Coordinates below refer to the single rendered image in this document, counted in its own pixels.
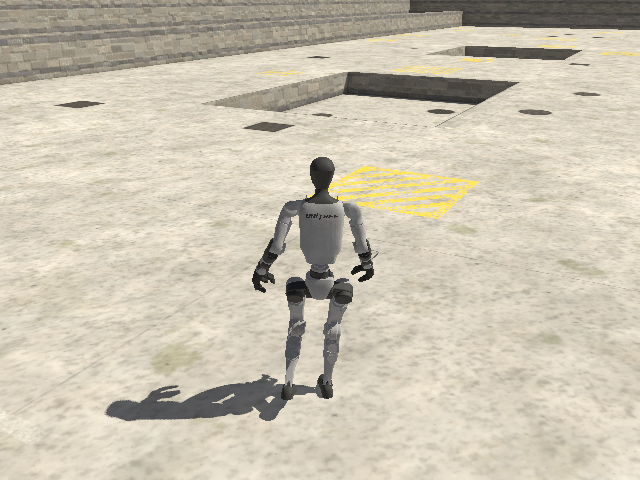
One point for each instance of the robot right hand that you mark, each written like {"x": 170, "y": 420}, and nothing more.
{"x": 367, "y": 276}

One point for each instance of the robot left hand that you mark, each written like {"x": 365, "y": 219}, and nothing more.
{"x": 264, "y": 278}

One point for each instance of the humanoid robot head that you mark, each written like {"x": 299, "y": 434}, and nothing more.
{"x": 321, "y": 172}

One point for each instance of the left robot forearm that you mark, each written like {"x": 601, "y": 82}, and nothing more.
{"x": 266, "y": 261}

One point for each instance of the robot right foot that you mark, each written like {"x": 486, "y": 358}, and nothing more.
{"x": 326, "y": 390}

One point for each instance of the right robot forearm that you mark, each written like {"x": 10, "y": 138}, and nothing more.
{"x": 366, "y": 258}

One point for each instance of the robot right upper arm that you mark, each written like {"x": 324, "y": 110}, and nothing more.
{"x": 353, "y": 212}

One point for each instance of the robot left upper arm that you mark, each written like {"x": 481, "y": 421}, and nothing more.
{"x": 290, "y": 209}

